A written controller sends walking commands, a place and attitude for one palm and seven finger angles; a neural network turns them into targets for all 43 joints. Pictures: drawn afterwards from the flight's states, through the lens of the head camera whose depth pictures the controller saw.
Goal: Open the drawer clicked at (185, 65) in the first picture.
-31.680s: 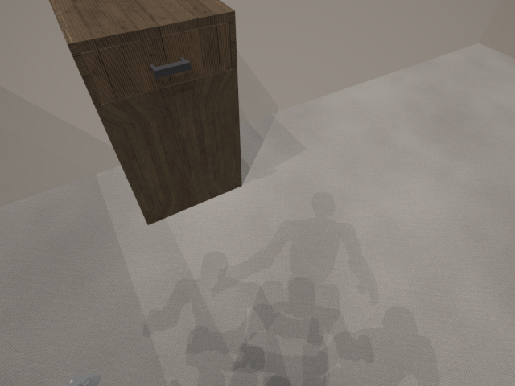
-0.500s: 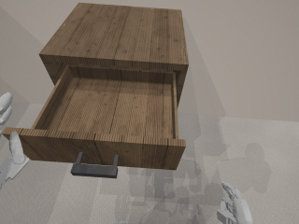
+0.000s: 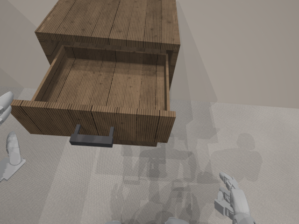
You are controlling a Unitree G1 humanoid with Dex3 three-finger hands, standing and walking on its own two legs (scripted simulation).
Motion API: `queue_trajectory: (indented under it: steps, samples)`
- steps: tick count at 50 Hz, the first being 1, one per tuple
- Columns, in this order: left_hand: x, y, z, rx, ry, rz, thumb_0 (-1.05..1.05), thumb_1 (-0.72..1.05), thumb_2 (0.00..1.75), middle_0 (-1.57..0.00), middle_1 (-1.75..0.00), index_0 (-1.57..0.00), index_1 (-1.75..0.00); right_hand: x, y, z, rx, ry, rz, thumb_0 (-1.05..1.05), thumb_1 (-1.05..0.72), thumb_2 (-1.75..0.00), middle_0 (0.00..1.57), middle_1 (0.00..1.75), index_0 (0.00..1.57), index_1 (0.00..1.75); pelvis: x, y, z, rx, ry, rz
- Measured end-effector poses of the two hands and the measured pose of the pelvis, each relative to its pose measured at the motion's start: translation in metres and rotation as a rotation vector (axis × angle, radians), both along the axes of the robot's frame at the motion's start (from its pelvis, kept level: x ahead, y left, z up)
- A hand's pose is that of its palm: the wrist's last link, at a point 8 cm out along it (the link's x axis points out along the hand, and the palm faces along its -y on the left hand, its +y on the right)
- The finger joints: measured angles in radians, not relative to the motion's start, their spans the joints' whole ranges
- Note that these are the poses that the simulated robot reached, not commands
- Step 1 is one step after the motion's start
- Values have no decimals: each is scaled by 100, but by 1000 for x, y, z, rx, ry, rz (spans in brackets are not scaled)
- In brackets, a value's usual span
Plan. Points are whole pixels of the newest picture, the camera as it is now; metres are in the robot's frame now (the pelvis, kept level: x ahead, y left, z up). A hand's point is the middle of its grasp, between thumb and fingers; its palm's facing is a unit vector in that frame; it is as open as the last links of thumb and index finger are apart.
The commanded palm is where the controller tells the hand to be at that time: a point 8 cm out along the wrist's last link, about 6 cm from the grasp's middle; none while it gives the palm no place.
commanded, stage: step back with the hand held close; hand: left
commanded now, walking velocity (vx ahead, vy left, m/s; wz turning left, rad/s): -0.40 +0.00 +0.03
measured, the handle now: (93, 134) +0.35 +0.19 -0.02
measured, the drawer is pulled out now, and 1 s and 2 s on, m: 0.30 0.30 0.30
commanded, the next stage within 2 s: stop stepping back and stand still in 0.02 s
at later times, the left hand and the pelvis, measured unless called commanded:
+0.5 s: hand out of the picture +0.05 +0.20 +0.16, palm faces +0.35 -0.81 -0.47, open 7.4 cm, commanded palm -0.01 +0.25 +0.18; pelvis -0.13 -0.04 +0.01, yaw +2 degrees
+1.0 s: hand out of the picture +0.06 +0.21 +0.08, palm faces +0.30 -0.83 -0.47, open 7.4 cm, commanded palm none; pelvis -0.14 -0.04 -0.01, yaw +6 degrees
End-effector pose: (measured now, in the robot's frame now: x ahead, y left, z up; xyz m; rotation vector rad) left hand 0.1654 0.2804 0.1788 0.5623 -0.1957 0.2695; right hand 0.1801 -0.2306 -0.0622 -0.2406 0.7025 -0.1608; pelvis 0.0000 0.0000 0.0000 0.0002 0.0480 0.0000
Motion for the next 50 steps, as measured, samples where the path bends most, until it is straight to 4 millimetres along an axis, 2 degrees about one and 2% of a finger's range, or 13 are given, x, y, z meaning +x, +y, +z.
queue_trajectory:
  steps: [6,9,12,19,22,25,30,34,40,46,47,48,50]
  samples:
    - [-42,-27,13,-13,-44,-12,1,89,90,-21,-30,-21,-30,-33,5,-5,70,-36,63,1,-91,-90,20,30,20,30,-37,-17,0,-16,-14,-20]
    - [-62,-43,13,14,-56,-22,1,89,90,-21,-30,-21,-30,-52,-3,-15,99,-44,79,1,-91,-90,20,30,20,30,-61,-31,-7,-24,-22,-23]
    - [-81,-53,10,-16,-28,-10,1,89,90,-21,-30,-21,-30,-80,-17,-17,110,-2,45,1,-91,-90,20,30,20,30,-80,-38,-2,-1,-29,-15]
    - [-119,-50,1,-49,32,66,1,89,89,-21,-30,-21,-30,-145,-57,-4,19,61,-40,1,-91,-90,20,30,20,30,-102,-45,11,46,-10,7]
    - [-135,-46,0,-46,6,65,1,89,89,-21,-30,-21,-30,-163,-70,-4,-44,56,-31,1,-91,-90,20,30,20,30,-115,-39,5,4,-10,39]
    - [-150,-42,3,-28,-5,56,1,89,89,-21,-30,-21,-30,-176,-73,-3,-50,61,-39,1,-91,-90,20,30,20,30,-129,-38,5,21,-40,33]
    - [-170,-40,15,29,-48,77,1,89,89,-21,-30,-21,-30,-182,-62,-9,-2,18,-28,1,-91,-90,20,30,20,30,-138,-41,2,18,-69,44]
    - [-177,-39,11,6,-83,115,1,89,90,-21,-30,-21,-30,-180,-49,-19,39,20,-2,1,-91,-90,20,30,20,30,-143,-43,-1,11,-71,41]
    - [-172,-42,-4,-80,-68,115,1,89,90,-21,-30,-21,-30,-179,-33,-17,51,18,26,1,-91,-90,20,30,20,30,-146,-40,0,15,-75,29]
    - [-163,-48,3,-32,-71,86,1,89,90,-21,-30,-21,-30,-170,-29,-18,79,15,50,1,-91,-90,20,30,20,30,-137,-48,-2,12,-74,50]
    - [-159,-48,-3,-22,-53,75,1,89,90,-21,-30,-21,-30,-168,-30,-22,87,18,64,1,-91,-90,20,30,20,30,-136,-48,-2,8,-66,62]
    - [-152,-45,-19,-28,8,73,1,89,90,-20,-30,-21,-30,-166,-32,-28,93,41,80,1,-91,-90,20,30,20,30,-137,-47,-3,6,-57,76]
    - [-139,-36,-70,-109,204,111,0,89,90,-20,-30,-21,-30,-168,-36,-43,94,123,97,1,-91,-90,20,30,20,30,-137,-45,-6,2,-47,105]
